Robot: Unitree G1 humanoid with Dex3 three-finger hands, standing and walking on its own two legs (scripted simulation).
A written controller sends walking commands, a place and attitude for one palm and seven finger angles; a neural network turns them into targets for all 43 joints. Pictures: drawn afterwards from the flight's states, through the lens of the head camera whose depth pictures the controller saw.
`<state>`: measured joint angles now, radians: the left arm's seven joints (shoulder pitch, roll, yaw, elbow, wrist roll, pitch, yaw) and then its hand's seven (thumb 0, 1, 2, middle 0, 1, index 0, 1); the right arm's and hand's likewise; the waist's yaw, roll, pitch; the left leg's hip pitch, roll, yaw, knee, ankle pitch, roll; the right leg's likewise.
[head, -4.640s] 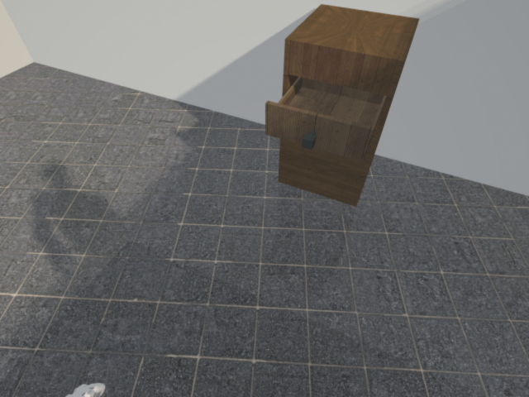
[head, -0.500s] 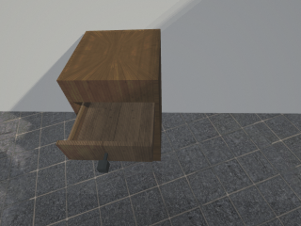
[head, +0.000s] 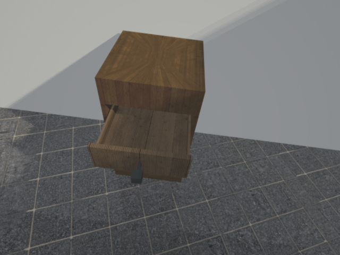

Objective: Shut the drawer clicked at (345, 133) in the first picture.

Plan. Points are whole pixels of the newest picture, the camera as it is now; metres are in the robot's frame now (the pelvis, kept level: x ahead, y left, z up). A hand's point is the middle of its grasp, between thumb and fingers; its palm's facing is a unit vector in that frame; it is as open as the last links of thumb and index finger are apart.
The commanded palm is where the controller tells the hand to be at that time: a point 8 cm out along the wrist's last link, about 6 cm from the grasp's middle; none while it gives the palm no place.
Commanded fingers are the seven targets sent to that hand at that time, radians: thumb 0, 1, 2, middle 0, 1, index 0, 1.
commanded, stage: come to a stop and stand still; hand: left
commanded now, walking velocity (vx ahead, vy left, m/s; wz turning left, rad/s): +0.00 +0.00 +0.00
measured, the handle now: (138, 172) +0.44 +0.15 -0.23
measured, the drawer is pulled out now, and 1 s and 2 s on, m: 0.23 0.23 0.23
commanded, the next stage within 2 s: look again from close up in 0.72 s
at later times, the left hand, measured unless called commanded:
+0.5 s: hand out of the picture -0.04 +0.15 -0.18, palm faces +0.01 -0.98 -0.18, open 7.3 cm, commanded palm none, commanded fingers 0.00 0.90 0.90 -0.20 -0.30 -0.20 -0.30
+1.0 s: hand out of the picture -0.05 +0.14 -0.18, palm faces +0.01 -0.99 -0.17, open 7.3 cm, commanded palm none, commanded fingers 0.00 0.90 0.90 -0.20 -0.30 -0.20 -0.30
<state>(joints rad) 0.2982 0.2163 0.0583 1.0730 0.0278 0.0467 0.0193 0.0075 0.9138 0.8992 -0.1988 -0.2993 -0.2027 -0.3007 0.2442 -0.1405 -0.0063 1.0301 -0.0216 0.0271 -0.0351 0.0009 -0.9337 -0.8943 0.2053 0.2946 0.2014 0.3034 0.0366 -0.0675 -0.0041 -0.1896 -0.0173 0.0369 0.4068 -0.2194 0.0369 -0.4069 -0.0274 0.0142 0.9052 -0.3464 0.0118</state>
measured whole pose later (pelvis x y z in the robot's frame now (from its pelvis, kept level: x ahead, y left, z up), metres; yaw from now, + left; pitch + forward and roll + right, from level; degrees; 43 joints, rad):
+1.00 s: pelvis -0.03 -0.01 -0.01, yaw +0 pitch -1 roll -1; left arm 0.36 0.10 -0.02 1.12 0.02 -0.04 0.05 0.01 0.91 0.90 -0.20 -0.30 -0.21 -0.30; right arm 0.31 -0.15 0.02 1.08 -0.02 -0.01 -0.02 0.01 -0.93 -0.89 0.20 0.29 0.20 0.30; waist -0.02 0.03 0.01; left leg -0.28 0.01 0.02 0.54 -0.25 0.01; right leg -0.15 0.05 -0.05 0.47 -0.31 -0.05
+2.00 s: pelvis +0.07 -0.03 -0.02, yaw -1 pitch +0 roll +0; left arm 0.47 0.12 -0.01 1.16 0.03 -0.03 0.03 0.00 0.91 0.90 -0.20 -0.30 -0.20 -0.30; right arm 0.20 -0.16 -0.01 1.06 -0.02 -0.04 -0.03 0.01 -0.92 -0.89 0.20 0.29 0.20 0.30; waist 0.02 -0.04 0.05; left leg -0.36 0.00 0.11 0.65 -0.26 0.04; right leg -0.02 0.07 -0.03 0.49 -0.44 -0.08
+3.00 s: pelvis +0.07 -0.10 +0.00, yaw -2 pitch -1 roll +0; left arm 0.34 0.10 -0.01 1.11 0.01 -0.01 0.03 0.01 0.91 0.90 -0.20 -0.30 -0.20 -0.30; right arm 0.37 -0.08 0.03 1.12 -0.02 0.00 -0.02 0.00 -0.91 -0.89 0.20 0.29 0.20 0.30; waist 0.00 0.00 0.02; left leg -0.20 0.08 0.02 0.43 -0.21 -0.06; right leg -0.20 0.03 -0.09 0.44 -0.23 -0.07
